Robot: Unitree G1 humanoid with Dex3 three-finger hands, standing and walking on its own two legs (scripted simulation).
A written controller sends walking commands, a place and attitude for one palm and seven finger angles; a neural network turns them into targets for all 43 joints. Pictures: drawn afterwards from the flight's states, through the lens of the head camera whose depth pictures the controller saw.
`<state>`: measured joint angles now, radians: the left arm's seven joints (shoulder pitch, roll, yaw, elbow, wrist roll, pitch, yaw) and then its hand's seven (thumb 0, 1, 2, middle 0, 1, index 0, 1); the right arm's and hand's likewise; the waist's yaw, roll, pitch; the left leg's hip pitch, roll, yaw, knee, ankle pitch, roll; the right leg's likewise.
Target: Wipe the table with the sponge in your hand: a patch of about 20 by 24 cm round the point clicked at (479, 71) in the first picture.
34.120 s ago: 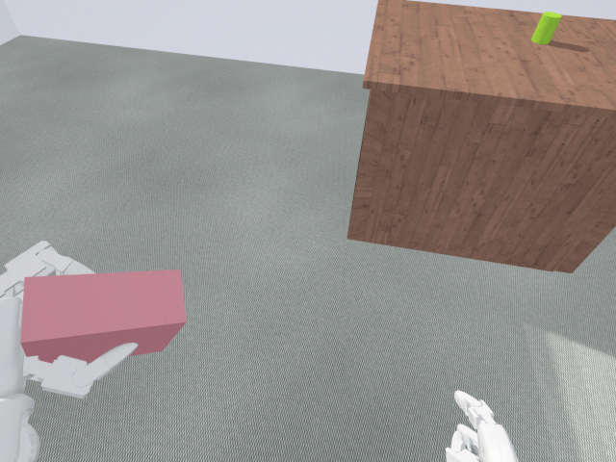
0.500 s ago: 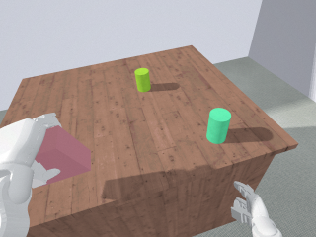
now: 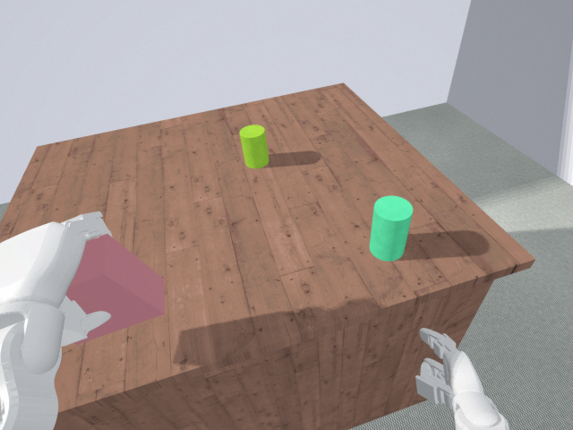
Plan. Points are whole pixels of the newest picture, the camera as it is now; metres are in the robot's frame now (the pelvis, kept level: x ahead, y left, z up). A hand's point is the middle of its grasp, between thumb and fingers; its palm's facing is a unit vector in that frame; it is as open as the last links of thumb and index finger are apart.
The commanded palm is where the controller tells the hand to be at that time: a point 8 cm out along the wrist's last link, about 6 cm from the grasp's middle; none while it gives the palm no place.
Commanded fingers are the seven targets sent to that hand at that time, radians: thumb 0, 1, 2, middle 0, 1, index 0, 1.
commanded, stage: bring the sponge back beside the body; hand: left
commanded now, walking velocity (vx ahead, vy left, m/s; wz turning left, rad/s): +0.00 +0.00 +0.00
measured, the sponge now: (102, 299) +0.20 +0.28 +0.13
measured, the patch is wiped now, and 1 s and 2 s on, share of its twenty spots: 1.00 1.00 1.00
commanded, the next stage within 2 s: step back with the hand held close in 0.48 s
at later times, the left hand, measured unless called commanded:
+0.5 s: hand (84, 285) +0.20 +0.27 +0.17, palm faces +0.21 -0.14 -0.97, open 9.3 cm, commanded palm +0.15 +0.28 +0.24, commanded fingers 0.00 0.10 1.30 -1.20 -1.60 -1.20 -1.60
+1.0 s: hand (87, 255) +0.20 +0.25 +0.22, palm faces +0.39 -0.78 -0.49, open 9.3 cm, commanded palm +0.15 +0.30 +0.22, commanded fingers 0.00 0.10 1.30 -1.20 -1.60 -1.20 -1.60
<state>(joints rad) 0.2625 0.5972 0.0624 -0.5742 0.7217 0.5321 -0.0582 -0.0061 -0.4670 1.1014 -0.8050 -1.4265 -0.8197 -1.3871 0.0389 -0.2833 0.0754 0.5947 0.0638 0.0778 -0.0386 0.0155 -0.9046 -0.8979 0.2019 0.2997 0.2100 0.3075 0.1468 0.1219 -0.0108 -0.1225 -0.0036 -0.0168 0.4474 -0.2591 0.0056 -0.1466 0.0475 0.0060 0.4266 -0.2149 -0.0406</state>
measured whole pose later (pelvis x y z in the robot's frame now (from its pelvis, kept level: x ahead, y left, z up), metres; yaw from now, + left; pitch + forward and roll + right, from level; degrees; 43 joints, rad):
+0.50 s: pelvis +0.00 +0.00 +0.00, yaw +0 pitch -4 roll +0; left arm 0.26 0.59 0.05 -0.55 0.73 0.51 -0.07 -0.01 -0.47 1.10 -0.81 -1.43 -0.82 -1.39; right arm 0.04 -0.28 0.07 0.60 0.06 0.07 -0.04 0.02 -0.90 -0.90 0.20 0.30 0.22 0.31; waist 0.15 0.13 -0.01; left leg -0.12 0.00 -0.02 0.45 -0.26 0.00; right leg -0.15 0.05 0.00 0.43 -0.22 -0.04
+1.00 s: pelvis -0.01 +0.02 -0.01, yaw +1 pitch +3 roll -1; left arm 0.46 0.51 0.47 -0.71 -0.09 -0.10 0.12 -0.01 -0.47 1.10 -0.81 -1.43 -0.82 -1.39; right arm 0.24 -0.25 0.01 0.56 0.03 0.05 -0.05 0.01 -0.91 -0.90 0.20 0.30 0.20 0.30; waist -0.01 -0.01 -0.01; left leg -0.34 -0.03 -0.02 0.60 -0.30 0.03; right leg -0.36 0.02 0.00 0.57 -0.26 -0.01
